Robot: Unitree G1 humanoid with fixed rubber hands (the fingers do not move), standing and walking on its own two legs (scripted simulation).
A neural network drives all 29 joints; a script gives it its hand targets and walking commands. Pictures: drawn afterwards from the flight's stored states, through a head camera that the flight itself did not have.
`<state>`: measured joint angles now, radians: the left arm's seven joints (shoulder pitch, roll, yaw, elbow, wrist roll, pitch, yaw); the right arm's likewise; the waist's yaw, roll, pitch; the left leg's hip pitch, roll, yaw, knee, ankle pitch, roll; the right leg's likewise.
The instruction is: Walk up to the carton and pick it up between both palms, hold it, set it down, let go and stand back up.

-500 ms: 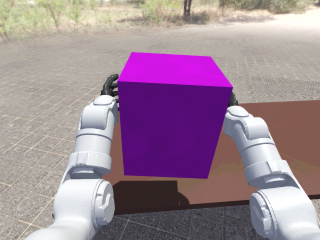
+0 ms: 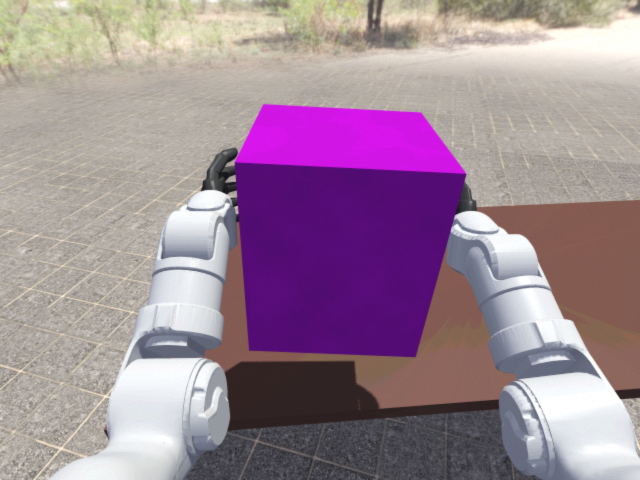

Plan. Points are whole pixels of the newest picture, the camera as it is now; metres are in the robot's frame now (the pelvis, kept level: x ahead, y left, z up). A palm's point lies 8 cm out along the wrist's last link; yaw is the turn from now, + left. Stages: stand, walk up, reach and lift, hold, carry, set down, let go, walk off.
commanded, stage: hold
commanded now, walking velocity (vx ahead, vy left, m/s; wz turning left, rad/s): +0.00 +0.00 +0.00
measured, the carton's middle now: (337, 227) +0.39 -0.01 +0.22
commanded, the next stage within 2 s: none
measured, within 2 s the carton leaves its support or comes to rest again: neither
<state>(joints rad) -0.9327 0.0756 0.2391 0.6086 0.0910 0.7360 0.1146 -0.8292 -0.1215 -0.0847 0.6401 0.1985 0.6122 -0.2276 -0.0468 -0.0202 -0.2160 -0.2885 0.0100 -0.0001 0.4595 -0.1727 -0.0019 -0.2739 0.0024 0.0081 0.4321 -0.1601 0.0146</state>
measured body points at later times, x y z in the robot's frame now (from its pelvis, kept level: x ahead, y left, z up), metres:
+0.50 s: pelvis +0.00 +0.00 +0.00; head -0.08 +0.02 +0.44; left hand +0.40 +0.14 +0.25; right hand +0.38 -0.16 +0.23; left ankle +0.04 +0.12 -0.74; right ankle +0.04 -0.13 -0.74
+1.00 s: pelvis +0.00 +0.00 +0.00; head -0.08 +0.02 +0.44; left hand +0.40 +0.14 +0.25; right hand +0.39 -0.16 +0.23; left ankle +0.04 +0.12 -0.74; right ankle +0.04 -0.13 -0.74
